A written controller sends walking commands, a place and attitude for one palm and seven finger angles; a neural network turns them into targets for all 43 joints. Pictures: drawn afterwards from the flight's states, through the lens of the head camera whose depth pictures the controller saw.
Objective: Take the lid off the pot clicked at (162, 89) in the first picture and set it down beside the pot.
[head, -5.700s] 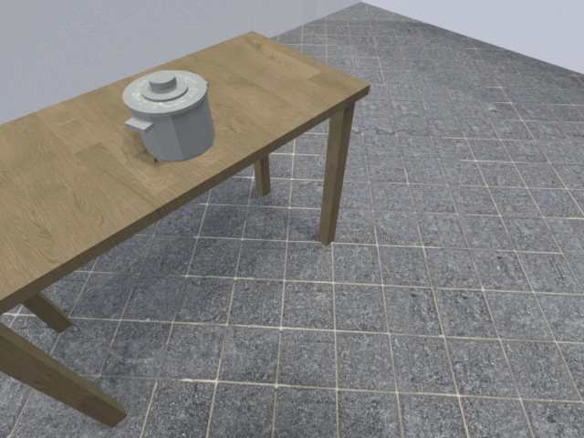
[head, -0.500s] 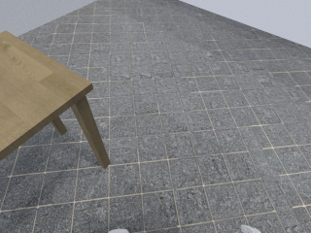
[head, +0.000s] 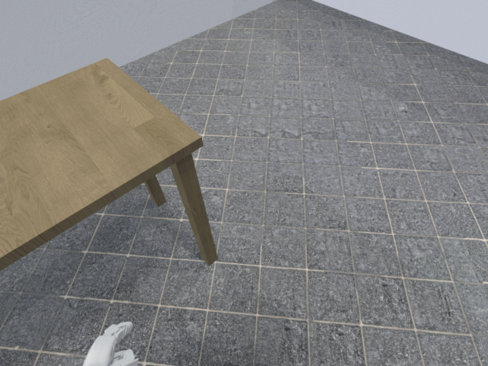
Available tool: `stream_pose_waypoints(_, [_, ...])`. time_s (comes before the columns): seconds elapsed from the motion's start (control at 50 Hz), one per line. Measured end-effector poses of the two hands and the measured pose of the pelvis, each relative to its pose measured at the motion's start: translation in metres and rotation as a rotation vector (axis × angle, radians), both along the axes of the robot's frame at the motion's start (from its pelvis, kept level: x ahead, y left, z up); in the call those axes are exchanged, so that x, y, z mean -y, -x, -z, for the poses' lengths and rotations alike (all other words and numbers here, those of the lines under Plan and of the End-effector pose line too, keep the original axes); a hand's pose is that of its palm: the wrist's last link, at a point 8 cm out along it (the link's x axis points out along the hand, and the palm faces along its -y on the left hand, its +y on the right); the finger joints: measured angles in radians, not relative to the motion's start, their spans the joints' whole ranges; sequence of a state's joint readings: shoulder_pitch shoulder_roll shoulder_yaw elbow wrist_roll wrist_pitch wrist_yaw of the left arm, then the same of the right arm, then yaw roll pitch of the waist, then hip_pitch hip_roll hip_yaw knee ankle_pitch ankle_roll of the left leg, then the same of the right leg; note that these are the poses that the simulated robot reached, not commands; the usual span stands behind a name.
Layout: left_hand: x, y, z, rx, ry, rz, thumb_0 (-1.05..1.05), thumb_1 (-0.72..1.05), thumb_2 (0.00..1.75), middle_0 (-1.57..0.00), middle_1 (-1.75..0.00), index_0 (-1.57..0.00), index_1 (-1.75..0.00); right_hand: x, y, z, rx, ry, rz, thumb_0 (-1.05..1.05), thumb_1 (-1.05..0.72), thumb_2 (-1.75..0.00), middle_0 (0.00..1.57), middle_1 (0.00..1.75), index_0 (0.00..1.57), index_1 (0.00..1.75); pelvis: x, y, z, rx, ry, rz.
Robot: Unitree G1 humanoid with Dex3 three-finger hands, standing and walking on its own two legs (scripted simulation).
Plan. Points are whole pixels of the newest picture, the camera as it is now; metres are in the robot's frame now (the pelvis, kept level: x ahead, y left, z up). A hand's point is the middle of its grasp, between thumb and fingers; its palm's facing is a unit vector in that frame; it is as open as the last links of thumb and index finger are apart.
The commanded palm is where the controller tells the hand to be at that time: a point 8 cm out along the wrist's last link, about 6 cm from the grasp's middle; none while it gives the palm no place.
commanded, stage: turn to face it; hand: left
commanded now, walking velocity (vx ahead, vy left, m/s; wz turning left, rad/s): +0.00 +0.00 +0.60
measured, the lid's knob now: out of the picture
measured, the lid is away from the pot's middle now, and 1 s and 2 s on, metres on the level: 0.00 0.00 0.00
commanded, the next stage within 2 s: take the last steps up to it in 1.12 s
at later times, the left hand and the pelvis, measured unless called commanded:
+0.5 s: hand out of the picture -0.06 +0.23 -0.18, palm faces +0.39 -0.89 -0.25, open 7.4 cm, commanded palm none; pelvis -0.01 +0.02 -0.01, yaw +21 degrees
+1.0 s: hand out of the picture +0.00 +0.25 -0.14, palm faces +0.55 -0.78 -0.29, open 7.4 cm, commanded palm none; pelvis +0.01 +0.01 +0.00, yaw +35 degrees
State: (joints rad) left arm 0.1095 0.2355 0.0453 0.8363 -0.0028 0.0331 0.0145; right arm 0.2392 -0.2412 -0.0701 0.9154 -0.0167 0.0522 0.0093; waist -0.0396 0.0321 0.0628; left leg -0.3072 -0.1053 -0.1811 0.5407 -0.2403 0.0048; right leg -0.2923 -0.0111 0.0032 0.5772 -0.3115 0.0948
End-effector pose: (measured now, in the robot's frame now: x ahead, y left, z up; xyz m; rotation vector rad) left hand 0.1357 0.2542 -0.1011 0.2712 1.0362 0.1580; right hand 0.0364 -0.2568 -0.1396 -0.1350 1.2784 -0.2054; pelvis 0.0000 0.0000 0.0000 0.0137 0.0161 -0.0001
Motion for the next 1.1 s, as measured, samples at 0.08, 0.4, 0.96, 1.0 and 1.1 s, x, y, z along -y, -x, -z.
stream_pose_waypoints(0.08, [0.013,0.024,-0.01,0.006,-0.02,-0.044,0.01,0.91,0.89,-0.2,-0.3,-0.2,-0.3,0.015,-0.006,0.007,-0.021,-0.016,-0.04,0.01,-0.91,-0.9,0.2,0.3,0.2,0.3,0.012,0.003,-0.002,0.016,-0.007,-0.066])
stream_pose_waypoints(0.4, [0.009,0.167,0.015,-0.183,0.056,-0.365,0.01,0.9,0.89,-0.21,-0.3,-0.2,-0.3,-0.012,-0.092,-0.009,-0.01,0.015,-0.344,0.01,-0.91,-0.9,0.2,0.3,0.2,0.3,0.006,0.009,-0.006,0.021,-0.023,-0.292])
stream_pose_waypoints(0.96, [-0.037,0.179,0.006,-0.058,0.036,-0.622,0.01,0.91,0.89,-0.2,-0.3,-0.2,-0.3,-0.089,-0.147,-0.011,0.021,0.006,-0.633,0.0,-0.91,-0.9,0.21,0.3,0.2,0.3,-0.014,-0.004,-0.006,0.008,0.001,-0.594])
stream_pose_waypoints(1.0, [-0.028,0.174,0.005,-0.036,0.015,-0.628,0.01,0.91,0.89,-0.2,-0.3,-0.2,-0.3,-0.081,-0.15,0.0,0.002,-0.009,-0.634,0.0,-0.91,-0.9,0.21,0.3,0.2,0.3,-0.006,-0.011,-0.001,0.003,-0.012,-0.608])
stream_pose_waypoints(1.1, [0.002,0.183,-0.005,-0.043,0.005,-0.667,0.01,0.91,0.89,-0.2,-0.3,-0.2,-0.3,-0.069,-0.16,0.008,-0.037,-0.027,-0.654,0.01,-0.91,-0.9,0.2,0.3,0.2,0.3,0.007,-0.019,-0.004,0.016,-0.027,-0.66])
